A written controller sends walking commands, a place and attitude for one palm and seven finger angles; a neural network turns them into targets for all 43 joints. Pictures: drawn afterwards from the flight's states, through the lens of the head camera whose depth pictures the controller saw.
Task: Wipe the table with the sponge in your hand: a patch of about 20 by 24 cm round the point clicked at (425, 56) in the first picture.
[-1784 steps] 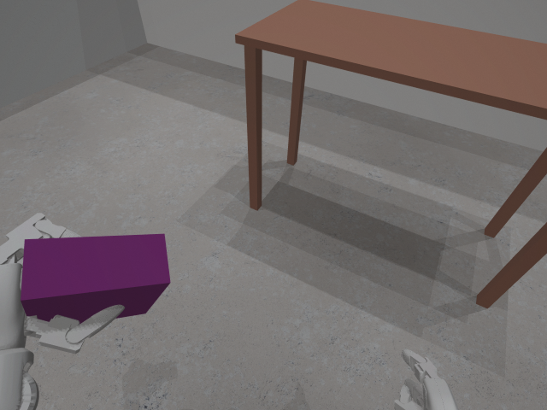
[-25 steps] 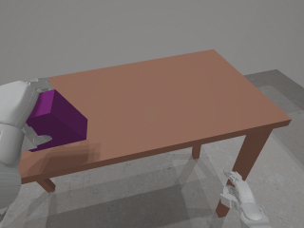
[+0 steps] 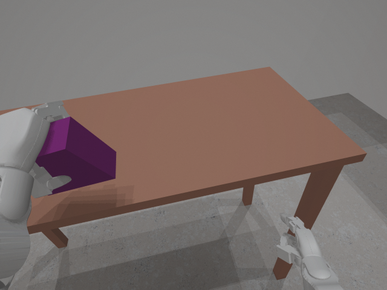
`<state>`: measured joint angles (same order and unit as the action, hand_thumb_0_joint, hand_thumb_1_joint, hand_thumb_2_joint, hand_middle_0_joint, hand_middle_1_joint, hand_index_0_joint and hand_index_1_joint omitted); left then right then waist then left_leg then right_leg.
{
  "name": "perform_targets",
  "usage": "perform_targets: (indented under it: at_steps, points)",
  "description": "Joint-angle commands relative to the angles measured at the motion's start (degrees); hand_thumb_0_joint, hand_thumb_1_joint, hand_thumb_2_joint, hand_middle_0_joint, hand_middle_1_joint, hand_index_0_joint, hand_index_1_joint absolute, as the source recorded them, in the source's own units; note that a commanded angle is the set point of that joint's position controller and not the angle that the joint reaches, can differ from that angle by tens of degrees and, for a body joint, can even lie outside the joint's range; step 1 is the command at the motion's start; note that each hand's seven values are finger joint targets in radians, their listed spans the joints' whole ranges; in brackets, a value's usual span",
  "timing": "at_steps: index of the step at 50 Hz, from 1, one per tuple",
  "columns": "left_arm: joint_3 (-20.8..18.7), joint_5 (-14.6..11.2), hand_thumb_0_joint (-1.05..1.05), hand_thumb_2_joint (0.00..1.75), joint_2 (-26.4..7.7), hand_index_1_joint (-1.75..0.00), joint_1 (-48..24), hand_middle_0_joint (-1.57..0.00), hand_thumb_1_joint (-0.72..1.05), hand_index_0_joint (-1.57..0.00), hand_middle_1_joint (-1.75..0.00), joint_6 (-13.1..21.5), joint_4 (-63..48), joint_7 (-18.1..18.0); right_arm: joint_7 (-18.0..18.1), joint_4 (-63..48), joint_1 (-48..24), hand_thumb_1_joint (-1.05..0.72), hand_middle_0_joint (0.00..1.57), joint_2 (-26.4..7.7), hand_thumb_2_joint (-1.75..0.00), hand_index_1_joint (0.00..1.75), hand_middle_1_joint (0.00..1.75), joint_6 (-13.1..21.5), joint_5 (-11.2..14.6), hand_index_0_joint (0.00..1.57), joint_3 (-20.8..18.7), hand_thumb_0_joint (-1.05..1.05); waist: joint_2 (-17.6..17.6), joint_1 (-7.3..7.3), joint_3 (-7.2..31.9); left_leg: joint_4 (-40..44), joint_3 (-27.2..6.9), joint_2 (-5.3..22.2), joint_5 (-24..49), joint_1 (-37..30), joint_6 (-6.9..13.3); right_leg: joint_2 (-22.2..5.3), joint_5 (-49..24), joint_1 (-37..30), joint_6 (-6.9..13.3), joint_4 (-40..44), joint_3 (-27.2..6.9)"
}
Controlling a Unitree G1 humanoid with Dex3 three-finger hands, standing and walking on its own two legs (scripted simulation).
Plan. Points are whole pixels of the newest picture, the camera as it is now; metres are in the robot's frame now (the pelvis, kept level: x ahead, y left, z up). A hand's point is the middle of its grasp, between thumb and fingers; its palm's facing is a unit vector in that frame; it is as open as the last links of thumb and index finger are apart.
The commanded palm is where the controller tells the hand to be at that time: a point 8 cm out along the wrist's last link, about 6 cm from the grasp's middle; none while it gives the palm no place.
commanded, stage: bring the sponge back beside the body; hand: left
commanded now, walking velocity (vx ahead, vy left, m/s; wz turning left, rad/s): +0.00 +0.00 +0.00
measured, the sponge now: (66, 165) +0.22 +0.28 +0.20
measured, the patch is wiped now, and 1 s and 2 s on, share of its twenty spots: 1.00 1.00 1.00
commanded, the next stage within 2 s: step back with the hand held close in 0.08 s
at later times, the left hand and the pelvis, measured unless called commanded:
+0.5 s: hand (77, 132) +0.23 +0.22 +0.28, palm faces +0.44 -0.81 -0.39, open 9.7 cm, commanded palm +0.16 +0.29 +0.29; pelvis +0.01 +0.01 -0.01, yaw +1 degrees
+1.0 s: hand (1, 156) +0.15 +0.27 +0.29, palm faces +0.59 -0.77 -0.25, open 9.7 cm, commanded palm +0.09 +0.31 +0.29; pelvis -0.06 +0.02 -0.02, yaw +1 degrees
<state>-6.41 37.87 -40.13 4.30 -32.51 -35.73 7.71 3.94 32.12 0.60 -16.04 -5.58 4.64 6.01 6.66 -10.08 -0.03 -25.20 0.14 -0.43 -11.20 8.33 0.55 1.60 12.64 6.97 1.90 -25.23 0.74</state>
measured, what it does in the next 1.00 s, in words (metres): shifts its weight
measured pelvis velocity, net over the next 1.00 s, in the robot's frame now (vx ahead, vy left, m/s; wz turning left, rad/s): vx -0.06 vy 0.02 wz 0.02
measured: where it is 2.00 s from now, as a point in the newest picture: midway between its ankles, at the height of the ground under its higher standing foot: outside the picture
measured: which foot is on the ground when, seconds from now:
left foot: down 0.00-1.00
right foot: down 0.00-1.00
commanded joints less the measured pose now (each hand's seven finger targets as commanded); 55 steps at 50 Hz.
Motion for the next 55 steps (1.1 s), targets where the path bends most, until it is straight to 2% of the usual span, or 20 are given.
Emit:
perform_targets:
  at_steps: [1, 9, 10, 11, 12, 13, 15, 16, 17, 19, 22, 29, 35, 36, 39, 43, 45, 50, 51, 55]
  points:
    - [-10.56, 2.53, 0.00, 1.30, -15.16, -1.60, -13.86, -1.20, 0.10, -1.20, -1.60, 0.45, -10.47, -2.52, -0.01, -11.75, -16.40, -0.90, 0.20, -4.90, -0.90, 0.30, 0.30, 3.69, 0.08, 0.20, -2.34, 0.00, -0.18, 0.35, 9.05, 4.14, -2.64, -0.80, 5.12, -1.79, 0.24, 1.02, 1.09, -0.24, 1.91, 5.94, -6.71]
    - [-10.03, 1.57, 0.00, 1.30, -14.23, -1.60, -11.63, -1.20, 0.10, -1.20, -1.60, 0.37, -6.77, -2.44, -0.08, -10.84, -14.05, -0.90, 0.20, -5.38, -0.90, 0.30, 0.30, 2.97, -0.45, 0.20, -2.57, 0.00, -2.96, -0.11, 7.70, 3.01, -1.63, -0.86, 6.44, -0.70, 0.31, -0.08, -0.90, -0.02, 1.22, 5.72, -4.51]
    - [-2.36, 2.33, 0.00, 1.30, -6.17, -1.60, -10.72, -1.20, 0.10, -1.20, -1.60, -0.46, 5.98, -1.85, 0.60, -9.72, -12.95, -0.90, 0.20, -5.57, -0.90, 0.30, 0.30, 2.88, -0.16, 0.20, -2.28, 0.00, -5.89, 2.26, 1.92, 3.41, -0.64, -0.50, 3.26, 0.93, 0.16, 0.10, 2.34, 3.72, 0.77, 6.93, -2.79]
    - [-16.72, -38.92, 0.00, 1.30, 2.13, -1.60, -23.45, -1.20, 0.10, -1.20, -1.60, 14.39, -3.05, -7.79, -0.97, -19.03, -2.47, -0.90, 0.20, -3.27, -0.90, 0.30, 0.30, 3.75, 0.68, 0.20, -3.56, 0.00, -11.78, 10.85, -8.01, -1.60, -3.36, 0.41, -9.39, -1.16, 1.13, -0.59, 8.49, 18.07, -0.28, 15.30, -9.71]
    - [-18.05, -39.16, 0.00, 1.30, -2.36, -1.60, -10.22, -1.20, 0.10, -1.20, -1.60, 19.85, 2.61, -10.25, -0.81, -13.76, -0.24, -0.90, 0.20, -4.05, -0.90, 0.30, 0.30, 3.86, -1.37, 0.20, -2.43, 0.00, -17.74, 8.31, 2.19, -5.91, -4.21, -0.24, -9.56, -1.53, 1.98, -3.54, 9.89, 16.76, 0.73, 13.92, -9.48]
    - [-21.62, -41.25, 0.00, 1.30, -3.27, -1.60, -7.12, -1.20, 0.10, -1.20, -1.60, 23.97, -4.16, -12.19, -0.45, -13.75, 2.49, -0.90, 0.20, -3.76, -0.90, 0.30, 0.30, 3.24, -1.04, 0.20, -3.91, 0.00, -22.36, 8.31, 4.56, -11.28, -4.04, 0.09, -7.39, -1.03, 1.91, -8.31, 6.85, 16.34, 1.11, 14.07, -11.03]
    - [-24.20, -42.04, 0.00, 1.30, -4.36, -1.60, -4.08, -1.20, 0.10, -1.20, -1.60, 30.06, -17.05, -14.47, -0.11, -11.79, 3.63, -0.90, 0.20, -3.31, -0.90, 0.30, 0.30, 2.64, -1.98, 0.20, -3.86, 0.00, -12.86, 9.53, 11.85, -11.50, -3.02, 2.43, -0.13, -0.26, 1.35, -13.60, -7.84, 11.01, 2.99, 7.65, -10.29]
    - [-27.50, -42.72, 0.00, 1.30, -7.07, -1.60, -3.81, -1.20, 0.10, -1.20, -1.60, 32.60, -22.77, -15.74, -0.09, -11.88, 1.88, -0.90, 0.20, -3.73, -0.90, 0.30, 0.30, 3.14, -2.22, 0.20, -3.60, 0.00, -4.69, 9.57, 13.52, -8.73, -3.71, 3.54, 3.14, -1.85, 1.16, -12.72, -11.57, 10.87, 2.77, 3.93, -10.49]
    - [-26.92, -43.10, 0.00, 1.30, -3.92, -1.60, -0.14, -1.20, 0.10, -1.20, -1.60, 34.09, -21.05, -16.46, 0.36, -10.60, 2.62, -0.90, 0.20, -3.89, -0.90, 0.30, 0.30, 3.04, -2.71, 0.20, -3.93, 0.00, 2.14, 9.56, 12.97, -5.20, -5.55, 5.65, 5.93, 0.53, 1.20, -11.03, -14.35, 8.85, 2.20, 0.35, -7.31]
    - [-28.90, -42.96, 0.00, 1.30, -2.73, -1.60, 1.33, -1.20, 0.10, -1.20, -1.60, 36.08, -20.74, -17.79, 0.38, -11.02, 3.72, -0.90, 0.20, -4.99, -0.90, 0.30, 0.30, 3.16, -3.12, 0.20, -5.19, 0.00, 7.95, 9.32, 13.09, -3.46, -9.34, 8.27, 15.71, 6.84, 1.72, -7.28, -19.69, 4.11, 0.51, -4.22, -4.29]
    - [-29.95, -43.02, 0.00, 1.30, -1.39, -1.60, 3.39, -1.20, 0.10, -1.20, -1.60, 37.98, -14.99, -18.16, 0.03, -9.04, 5.48, -0.90, 0.20, -4.34, -0.90, 0.30, 0.30, 2.50, -2.87, 0.20, -5.94, 0.00, 0.24, 9.93, 14.93, -4.97, -11.21, 9.93, 26.83, 6.41, 1.42, -6.09, -17.56, 3.16, -0.17, -6.55, -3.52]
    - [-30.85, -42.66, 0.00, 1.30, -1.52, -1.60, 4.74, -1.20, 0.10, -1.20, -1.60, 40.37, -10.09, -17.40, -0.33, -8.14, 4.56, -0.90, 0.20, -4.83, -0.90, 0.30, 0.30, 2.63, -2.35, 0.20, -7.53, 0.00, -4.68, 10.84, 13.07, -7.89, -10.09, 8.65, 10.53, 11.66, 0.99, -9.38, -17.79, 5.16, 0.78, -2.28, -6.38]
    - [-32.05, -42.47, 0.00, 1.30, -2.05, -1.60, 8.40, -1.20, 0.10, -1.20, -1.60, 42.77, -19.38, -18.27, -0.23, -8.18, 3.42, -0.90, 0.20, -4.80, -0.90, 0.30, 0.30, 4.56, -3.14, 0.20, -7.31, 0.00, -1.97, 10.60, 10.75, -2.81, -11.30, 8.23, -5.82, 16.67, 1.77, -7.80, -4.82, 8.65, 0.70, -1.83, -5.96]
    - [-33.52, -42.24, 0.00, 1.30, -3.58, -1.60, 7.70, -1.20, 0.10, -1.20, -1.60, 43.32, -21.53, -18.61, 0.11, -8.77, 2.92, -0.90, 0.20, -5.14, -0.90, 0.30, 0.30, 5.04, -3.35, 0.20, -7.44, 0.00, 1.75, 10.25, 11.05, -0.65, -12.13, 8.54, -6.54, 17.06, 2.01, -6.98, -3.41, 8.34, 0.59, -2.99, -5.38]
    - [-33.66, -42.10, 0.00, 1.30, -2.15, -1.60, 5.61, -1.20, 0.10, -1.20, -1.60, 43.87, -18.46, -18.94, 0.38, -7.92, 4.71, -0.90, 0.20, -5.10, -0.90, 0.30, 0.30, 6.34, -3.57, 0.20, -7.64, 0.00, 1.87, 10.42, 11.45, 3.19, -13.15, 9.68, -12.07, 21.21, 2.57, -3.52, -0.39, 4.92, -0.49, -5.83, -3.32]
    - [-31.27, -42.09, 0.00, 1.30, -0.07, -1.60, -1.10, -1.20, 0.10, -1.20, -1.60, 43.53, -11.77, -18.77, 0.82, -7.22, 5.54, -0.90, 0.20, -5.28, -0.90, 0.30, 0.30, 7.22, -3.16, 0.20, -7.97, 0.00, 0.38, 10.99, 9.07, 2.73, -12.33, 9.43, -17.33, 21.21, 2.49, -3.31, 3.52, 7.70, -0.35, -4.23, -4.19]
    - [-28.57, -41.86, 0.00, 1.30, 1.50, -1.60, -4.60, -1.20, 0.10, -1.20, -1.60, 42.96, -8.15, -18.51, 0.66, -6.62, 5.47, -0.90, 0.20, -5.25, -0.90, 0.30, 0.30, 7.11, -2.88, 0.20, -7.76, 0.00, -1.74, 11.34, 6.12, -0.49, -11.00, 8.07, -20.40, 20.72, 2.06, -5.06, 9.00, 12.29, 0.43, -0.05, -6.22]
    - [-23.61, -41.63, 0.00, 1.30, 2.75, -1.60, -6.91, -1.20, 0.10, -1.20, -1.60, 41.97, -8.43, -18.15, 0.27, -5.04, 4.23, -0.90, 0.20, -3.73, -0.90, 0.30, 0.30, 5.81, -2.68, 0.20, -6.29, 0.00, -10.05, 11.81, 5.40, -16.69, -6.89, 4.95, -14.02, 9.27, 0.68, -13.99, 16.06, 27.83, 3.27, 8.05, -11.67]
    - [-24.29, -41.59, 0.00, 1.30, 1.77, -1.60, -6.96, -1.20, 0.10, -1.20, -1.60, 41.99, -11.28, -18.23, 0.20, -5.34, 3.54, -0.90, 0.20, -3.74, -0.90, 0.30, 0.30, 5.53, -2.85, 0.20, -6.19, 0.00, -6.55, 11.77, 6.62, -15.12, -7.35, 5.39, -12.37, 9.11, 0.92, -14.19, 11.92, 26.31, 3.47, 6.17, -11.06]
    - [-27.92, -41.64, 0.00, 1.30, -0.30, -1.60, -3.46, -1.20, 0.10, -1.20, -1.60, 42.57, -16.98, -18.60, 0.22, -7.22, 2.22, -0.90, 0.20, -4.03, -0.90, 0.30, 0.30, 4.62, -3.24, 0.20, -6.22, 0.00, -2.88, 11.30, 6.68, -5.33, -12.02, 8.21, -19.67, 16.64, 2.24, -8.27, 12.40, 21.40, 1.20, -1.01, -6.64]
